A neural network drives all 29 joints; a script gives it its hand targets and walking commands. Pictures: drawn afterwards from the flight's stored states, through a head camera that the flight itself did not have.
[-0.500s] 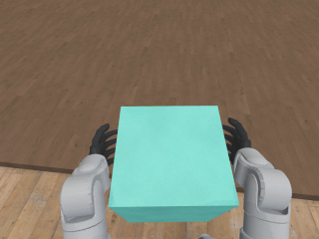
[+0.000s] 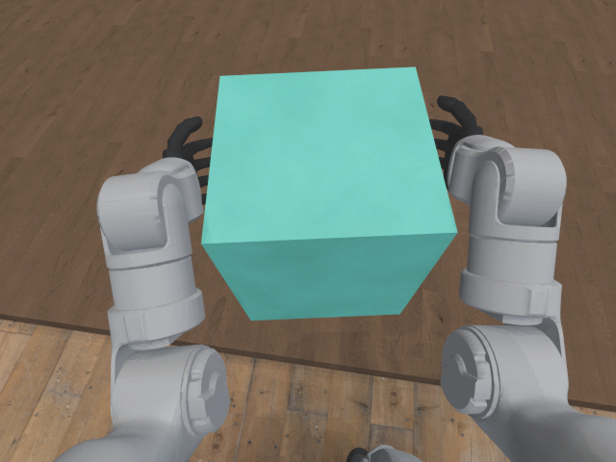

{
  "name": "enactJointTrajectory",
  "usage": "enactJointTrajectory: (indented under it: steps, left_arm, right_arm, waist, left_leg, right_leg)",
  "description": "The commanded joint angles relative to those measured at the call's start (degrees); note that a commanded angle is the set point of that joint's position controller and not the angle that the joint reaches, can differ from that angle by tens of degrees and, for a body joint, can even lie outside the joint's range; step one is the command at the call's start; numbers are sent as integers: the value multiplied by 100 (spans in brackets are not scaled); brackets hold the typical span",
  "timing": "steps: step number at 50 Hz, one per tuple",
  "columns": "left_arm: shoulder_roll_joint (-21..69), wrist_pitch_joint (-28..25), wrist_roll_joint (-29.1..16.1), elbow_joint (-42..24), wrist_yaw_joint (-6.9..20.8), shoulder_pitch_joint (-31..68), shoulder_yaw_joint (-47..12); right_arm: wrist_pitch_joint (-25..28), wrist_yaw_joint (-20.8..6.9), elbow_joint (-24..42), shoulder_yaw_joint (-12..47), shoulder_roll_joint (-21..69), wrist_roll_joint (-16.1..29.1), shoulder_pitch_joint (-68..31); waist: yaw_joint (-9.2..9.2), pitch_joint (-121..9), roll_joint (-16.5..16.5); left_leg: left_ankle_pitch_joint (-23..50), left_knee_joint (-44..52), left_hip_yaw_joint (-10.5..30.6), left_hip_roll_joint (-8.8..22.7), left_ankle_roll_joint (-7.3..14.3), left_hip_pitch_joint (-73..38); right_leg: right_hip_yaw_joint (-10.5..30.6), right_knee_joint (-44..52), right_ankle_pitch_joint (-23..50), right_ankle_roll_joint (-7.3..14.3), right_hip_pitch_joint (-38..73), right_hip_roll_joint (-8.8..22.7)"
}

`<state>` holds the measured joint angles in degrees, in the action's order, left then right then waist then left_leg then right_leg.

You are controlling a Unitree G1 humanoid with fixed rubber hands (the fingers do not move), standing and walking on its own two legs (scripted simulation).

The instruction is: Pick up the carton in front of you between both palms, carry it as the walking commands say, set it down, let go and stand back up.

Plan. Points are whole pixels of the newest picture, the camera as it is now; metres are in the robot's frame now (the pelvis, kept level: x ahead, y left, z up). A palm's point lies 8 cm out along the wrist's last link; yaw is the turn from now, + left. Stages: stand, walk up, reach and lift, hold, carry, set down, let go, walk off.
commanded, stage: carry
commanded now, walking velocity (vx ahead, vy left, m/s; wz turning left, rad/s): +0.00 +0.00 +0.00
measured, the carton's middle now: (322, 211) +0.40 +0.00 +0.08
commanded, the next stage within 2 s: none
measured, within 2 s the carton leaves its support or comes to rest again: neither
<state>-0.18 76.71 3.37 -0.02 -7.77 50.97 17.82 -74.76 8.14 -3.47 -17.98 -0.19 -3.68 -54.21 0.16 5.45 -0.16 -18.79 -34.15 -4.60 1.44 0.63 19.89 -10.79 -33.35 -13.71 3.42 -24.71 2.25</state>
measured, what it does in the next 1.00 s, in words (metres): steps on the spot: left foot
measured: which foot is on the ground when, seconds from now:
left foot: down 0.00-0.36, up 0.38-0.48, down 0.50-1.00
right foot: down 0.00-1.00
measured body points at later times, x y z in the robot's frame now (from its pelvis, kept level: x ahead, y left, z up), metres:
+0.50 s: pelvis +0.09 +0.03 +0.01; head +0.15 +0.03 +0.45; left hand +0.47 +0.18 +0.11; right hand +0.48 -0.13 +0.12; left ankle +0.11 +0.12 -0.73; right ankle +0.03 -0.08 -0.73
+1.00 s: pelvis +0.08 +0.03 +0.00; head +0.08 +0.03 +0.45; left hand +0.45 +0.17 +0.12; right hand +0.44 -0.14 +0.12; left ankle +0.10 +0.12 -0.73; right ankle +0.03 -0.09 -0.73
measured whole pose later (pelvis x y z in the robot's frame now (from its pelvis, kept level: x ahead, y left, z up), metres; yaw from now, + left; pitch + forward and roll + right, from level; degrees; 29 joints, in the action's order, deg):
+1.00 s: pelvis +0.08 +0.03 +0.00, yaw -1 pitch +3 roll +0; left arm 0.7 70.0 3.6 9.7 -7.3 37.7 11.1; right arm -68.1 6.6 -10.6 -12.4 0.0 -3.6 -38.2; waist 0.4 -4.4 0.2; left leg -15.9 -33.6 -6.2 0.6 2.5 20.4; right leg -6.0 -33.0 -21.3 -0.6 -14.1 2.8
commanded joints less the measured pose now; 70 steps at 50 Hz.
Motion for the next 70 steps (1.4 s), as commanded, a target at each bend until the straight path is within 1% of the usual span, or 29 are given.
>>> enactJointTrajectory:
  steps: [1, 6, 8, 10, 11, 13, 14, 15, 16, 17, 18, 19, 20, 21, 22, 24, 25, 26, 27, 28, 29, 31, 33, 35, 39, 45, 49, 58, 70]
  left_arm:
    - [5823, -120, -2310, -550, 1210, 4405, -3742]
    - [5860, -163, -2137, -408, 1218, 3733, -3830]
    - [5943, -214, -2118, -352, 1258, 3544, -3921]
    - [6047, -287, -2109, -276, 1291, 3360, -4024]
    - [6112, -333, -2097, -228, 1304, 3277, -4082]
    - [6246, -454, -2107, -193, 1325, 3227, -4210]
    - [6309, -518, -2142, -223, 1332, 3251, -4271]
    - [6343, -576, -2184, -258, 1340, 3288, -4322]
    - [6350, -626, -2217, -275, 1348, 3288, -4366]
    - [6324, -671, -2235, -261, 1357, 3190, -4387]
    - [6290, -712, -2246, -196, 1363, 3003, -4382]
    - [6277, -753, -2265, -141, 1368, 2815, -4383]
    - [6250, -779, -2301, -167, 1372, 2815, -4424]
    - [6242, -809, -2322, -248, 1375, 2829, -4462]
    - [6234, -831, -2355, -359, 1380, 2828, -4482]
    - [6234, -853, -2351, -430, 1394, 2753, -4470]
    - [6183, -850, -2291, -314, 1394, 2643, -4449]
    - [6164, -824, -2299, -262, 1414, 2783, -4471]
    - [6178, -815, -2337, -148, 1440, 2832, -4489]
    - [6248, -834, -2384, -87, 1468, 2835, -4506]
    - [6309, -866, -2427, -122, 1485, 2938, -4523]
    - [6388, -920, -2486, -103, 1471, 3077, -4527]
    - [6379, -945, -2513, -47, 1438, 2939, -4483]
    - [6301, -934, -2511, -58, 1398, 2841, -4413]
    - [6154, -861, -2349, 227, 1378, 2511, -4192]
    - [6160, -886, -2283, 313, 1389, 2776, -4061]
    - [6108, -886, -2255, 392, 1363, 2800, -3975]
    - [6151, -869, -2288, 666, 1393, 2910, -3785]
    - [6253, -856, -2350, 692, 1395, 3055, -3712]
  right_arm:
    - [-66, -1282, 258, 3554, 6069, 2244, -3570]
    - [-64, -1298, 353, 3670, 6014, 2042, -3068]
    - [-24, -1354, 333, 3802, 6143, 2059, -2964]
    - [40, -1423, 228, 3935, 6289, 2112, -2837]
    - [87, -1460, 153, 3997, 6355, 2143, -2747]
    - [218, -1524, 94, 4128, 6476, 2239, -2655]
    - [291, -1539, 138, 4191, 6519, 2285, -2649]
    - [360, -1540, 199, 4250, 6539, 2314, -2651]
    - [424, -1530, 267, 4305, 6531, 2335, -2650]
    - [480, -1510, 333, 4353, 6494, 2355, -2653]
    - [520, -1489, 365, 4393, 6470, 2346, -2615]
    - [541, -1472, 348, 4391, 6488, 2320, -2466]
    - [563, -1453, 276, 4364, 6468, 2300, -2353]
    - [585, -1439, 279, 4367, 6419, 2296, -2289]
    - [596, -1430, 303, 4360, 6371, 2286, -2225]
    - [579, -1447, 244, 4305, 6331, 2213, -2021]
    - [563, -1478, 101, 4267, 6285, 2185, -1929]
    - [594, -1493, -43, 4233, 6208, 2094, -1920]
    - [612, -1505, -126, 4169, 6159, 2068, -1814]
    - [651, -1512, -108, 4155, 6146, 2084, -1822]
    - [694, -1518, -24, 4214, 6253, 2147, -1950]
    - [749, -1502, 188, 4312, 6343, 2283, -2247]
    - [759, -1449, 286, 4356, 6304, 2316, -2264]
    - [732, -1403, 344, 4349, 6221, 2321, -2239]
    - [647, -1419, 29, 4234, 6166, 2294, -1987]
    - [663, -1504, -142, 4177, 6356, 2434, -2340]
    - [662, -1510, -323, 4080, 6358, 2454, -2354]
    - [659, -1489, -683, 3777, 6361, 2363, -2338]
    - [644, -1446, -686, 3684, 6421, 2355, -2460]
  waist:
    - [42, -4030, 506]
    - [-14, -4029, -70]
    - [-29, -3887, -289]
    - [-30, -3805, -168]
    - [1, -3782, 65]
    - [120, -3611, 742]
    - [149, -3512, 967]
    - [120, -3477, 979]
    - [30, -3528, 741]
    - [-110, -3622, 215]
    - [-241, -3637, -652]
    - [-346, -3582, -1249]
    - [-398, -3574, -1051]
    - [-366, -3605, -804]
    - [-263, -3626, -662]
    - [-24, -3610, -639]
    - [68, -3674, -125]
    - [83, -3765, 662]
    - [76, -3741, 1081]
    - [65, -3736, 1064]
    - [35, -3656, 892]
    - [-26, -3602, 534]
    - [-37, -3670, 246]
    - [-12, -3716, 119]
    - [-1, -3672, 72]
    - [-14, -3320, -22]
    - [-24, -3097, 0]
    - [-23, -2859, -2]
    - [-25, -2918, 15]
  left_leg:
    - [5143, -282, 587, 876, 310, -1746]
    - [3269, -196, 280, 499, 78, -965]
    - [2782, 246, 163, 339, 7, -835]
    - [3679, 414, 156, 355, 15, -1262]
    - [4600, 345, 223, 454, 60, -1686]
    - [6813, 32, 456, 715, 244, -2767]
    - [7337, -54, 531, 787, 334, -3043]
    - [7473, -184, 495, 774, 353, -2943]
    - [7098, -434, 350, 658, 288, -2376]
    - [5646, -873, 122, 458, 158, -1244]
    - [2206, -1242, -134, 92, 26, 613]
    - [-1144, -1109, -22, -204, -80, 2177]
    - [-1523, -697, 198, -102, -68, 2240]
    - [-1122, 21, 217, -39, -28, 1713]
    - [-136, 728, 36, -75, -13, 850]
    - [2435, 1400, -50, 60, 29, -1277]
    - [4843, 970, 530, 741, 269, -2363]
    - [7212, 316, 1141, 1366, 730, -2798]
    - [7656, 168, 1270, 1528, 938, -3003]
    - [6863, 172, 1216, 1513, 980, -2919]
    - [6069, 239, 1033, 1337, 841, -2516]
    - [5619, 112, 683, 993, 534, -1887]
    - [5059, -20, 497, 826, 420, -1627]
    - [4823, -67, 458, 767, 416, -1572]
    - [4755, -40, 549, 826, 450, -1510]
    - [3022, 193, 502, 706, 351, -1041]
    - [2561, 377, 539, 706, 322, -953]
    - [1920, 606, 533, 698, 285, -873]
    - [1675, 705, 543, 712, 260, -837]
  right_leg:
    - [545, -360, 2871, 46, 1594, 421]
    - [736, -313, 4957, 280, 2490, 750]
    - [722, -348, 5391, 288, 2684, 775]
    - [576, -414, 4819, 172, 2343, 613]
    - [439, -388, 4044, 74, 1918, 447]
    - [93, 72, 1756, -170, 764, -64]
    - [42, 451, 982, -225, 492, -203]
    - [44, 856, 1065, -233, 733, -237]
    - [87, 1115, 1962, -218, 1532, -210]
    - [244, 1001, 3718, -142, 2797, -3]
    - [756, 529, 6331, 205, 4421, 628]
    - [1395, 151, 8059, 743, 5624, 1344]
    - [1451, 167, 7903, 892, 5577, 1584]
    - [1279, 167, 7149, 799, 5126, 1539]
    - [896, 98, 6267, 550, 4442, 1314]
    - [436, 32, 3951, 38, 2531, 856]
    - [332, -137, 1782, -236, 1379, 638]
    - [489, -193, -267, -438, 889, 205]
    - [609, -245, -1041, -441, 600, 166]
    - [697, 48, -963, -447, 571, 210]
    - [683, 311, -558, -445, 887, 216]
    - [647, 178, 789, -450, 1550, 301]
    - [713, 2, 1977, -427, 1809, 469]
    - [749, -79, 2356, -410, 1822, 544]
    - [740, -58, 1998, -428, 1770, 529]
    - [858, 177, 1692, -307, 1758, 653]
    - [895, 342, 1129, -273, 1610, 636]
    - [991, 582, 608, -213, 1340, 648]
    - [1032, 658, 377, -171, 1220, 634]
